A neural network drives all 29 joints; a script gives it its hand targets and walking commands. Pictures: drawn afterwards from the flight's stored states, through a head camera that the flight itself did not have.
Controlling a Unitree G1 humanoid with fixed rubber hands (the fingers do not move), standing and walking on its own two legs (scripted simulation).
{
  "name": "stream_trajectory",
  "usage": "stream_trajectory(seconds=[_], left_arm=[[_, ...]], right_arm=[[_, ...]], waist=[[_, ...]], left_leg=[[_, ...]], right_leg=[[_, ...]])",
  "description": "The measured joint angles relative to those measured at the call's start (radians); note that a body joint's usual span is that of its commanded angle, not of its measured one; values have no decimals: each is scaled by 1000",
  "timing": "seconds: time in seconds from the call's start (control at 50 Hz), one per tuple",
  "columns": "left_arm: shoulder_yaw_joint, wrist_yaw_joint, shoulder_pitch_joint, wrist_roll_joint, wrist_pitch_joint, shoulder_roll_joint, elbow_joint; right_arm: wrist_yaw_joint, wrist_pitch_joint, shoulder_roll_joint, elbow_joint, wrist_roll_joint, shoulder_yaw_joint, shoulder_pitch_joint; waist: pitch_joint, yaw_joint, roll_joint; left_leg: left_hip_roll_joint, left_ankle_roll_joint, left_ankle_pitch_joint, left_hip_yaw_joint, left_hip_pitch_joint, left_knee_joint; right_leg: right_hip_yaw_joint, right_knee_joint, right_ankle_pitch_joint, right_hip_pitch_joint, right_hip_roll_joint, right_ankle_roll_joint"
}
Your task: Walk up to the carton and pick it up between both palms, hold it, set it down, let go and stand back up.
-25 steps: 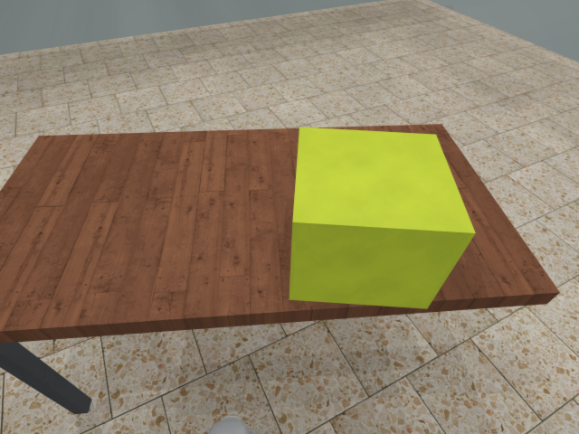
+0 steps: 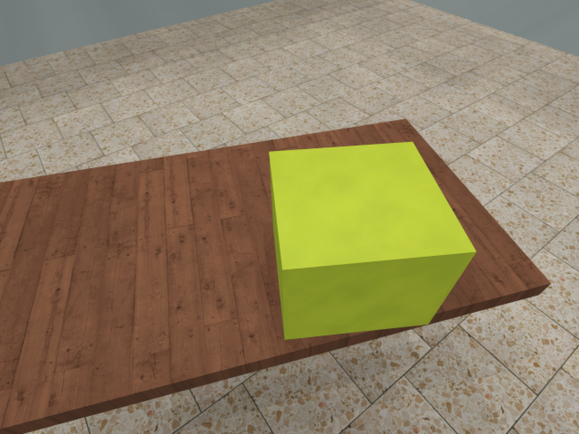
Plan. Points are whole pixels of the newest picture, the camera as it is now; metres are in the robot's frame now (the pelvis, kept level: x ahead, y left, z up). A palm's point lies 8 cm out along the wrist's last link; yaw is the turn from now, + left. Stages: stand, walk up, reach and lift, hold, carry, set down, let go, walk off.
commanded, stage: walk up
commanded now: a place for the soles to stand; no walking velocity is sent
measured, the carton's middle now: (349, 239) +0.46 -0.08 -0.02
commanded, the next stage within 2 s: none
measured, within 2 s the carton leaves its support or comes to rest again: neither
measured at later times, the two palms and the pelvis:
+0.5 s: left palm out of the picture +0.05 +0.24 -0.13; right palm out of the picture +0.02 -0.26 -0.12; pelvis -0.01 +0.00 +0.01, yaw -5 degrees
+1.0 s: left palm out of the picture +0.09 +0.09 -0.13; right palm out of the picture -0.02 -0.40 -0.14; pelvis -0.01 -0.13 -0.01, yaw -5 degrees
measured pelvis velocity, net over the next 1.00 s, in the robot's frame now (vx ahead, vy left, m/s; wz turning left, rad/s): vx -0.01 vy -0.13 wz -0.09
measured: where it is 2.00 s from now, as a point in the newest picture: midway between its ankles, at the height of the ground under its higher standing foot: outside the picture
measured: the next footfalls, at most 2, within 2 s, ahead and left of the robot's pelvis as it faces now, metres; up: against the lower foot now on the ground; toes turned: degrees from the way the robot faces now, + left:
right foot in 0.86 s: +0.10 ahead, -0.27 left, +0.00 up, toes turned +2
left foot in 1.24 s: +0.06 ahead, -0.05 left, +0.00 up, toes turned +11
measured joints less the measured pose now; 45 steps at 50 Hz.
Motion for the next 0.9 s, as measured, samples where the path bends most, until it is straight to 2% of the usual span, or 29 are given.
stream_trajectory(seconds=[0.18, 0.52, 0.56, 0.6, 0.64, 0.68, 0.74, 0.8, 0.86, 0.88, 0.9], left_arm=[[-9, -3, -44, 4, 3, 20, 32], [-19, 0, 44, -7, 3, 19, 101], [-10, -15, 48, 24, 22, 33, 86], [5, -29, 40, 60, 52, 48, 64], [19, -41, 26, 79, 75, 65, 43], [31, -51, 5, 87, 87, 79, 26], [37, -66, -26, 81, 92, 87, 6], [32, -80, -56, 70, 89, 82, -4], [28, -79, -68, 53, 62, 76, -11], [31, -73, -73, 48, 50, 64, -6], [29, -65, -76, 41, 43, 47, -2]], right_arm=[[3, 2, -20, 9, 3, -5, -13], [6, 14, -32, 59, -1, -5, 18], [-9, 6, -22, 45, -21, -17, 39], [-38, -6, -14, 33, -30, -32, 62], [-62, -15, -6, 37, -35, -43, 75], [-74, -27, 1, 41, -40, -53, 91], [-75, -37, 4, 45, -47, -67, 116], [-68, -35, 0, 40, -52, -76, 133], [-50, -20, -7, 35, -57, -74, 145], [-42, -10, -15, 35, -57, -72, 140], [-33, 5, -26, 33, -55, -71, 129]], waist=[[-13, -1, -25], [-13, 5, -16], [-9, 2, -29], [7, 1, -34], [31, 4, -49], [52, 2, -64], [70, -4, -73], [75, -13, -68], [56, -18, -66], [56, -13, -52], [59, -11, -37]], left_leg=[[7, 0, 16, 37, 31, -44], [28, -5, 38, 84, 46, -86], [23, -3, 36, 88, 48, -84], [35, -3, 27, 89, 48, -64], [46, -11, 28, 100, 63, -67], [53, -25, 39, 106, 79, -81], [71, -44, 51, 103, 92, -92], [104, -66, 50, 89, 88, -78], [146, -76, 20, 58, 52, -8], [162, -62, -19, 27, 28, 43], [150, -46, -125, -32, -1, 106]], right_leg=[[35, -28, 23, 6, 11, 0], [80, -62, 58, -6, 37, -7], [77, 0, -7, -28, 30, -1], [34, 172, -115, -92, 14, 23], [11, 297, -130, -151, -23, 47], [11, 338, -104, -188, -69, 63], [26, 317, -77, -212, -128, 71], [33, 232, -37, -194, -162, 66], [19, 69, 57, -109, -158, 53], [7, 74, 61, -107, -139, 52], [-4, 102, 46, -113, -123, 51]])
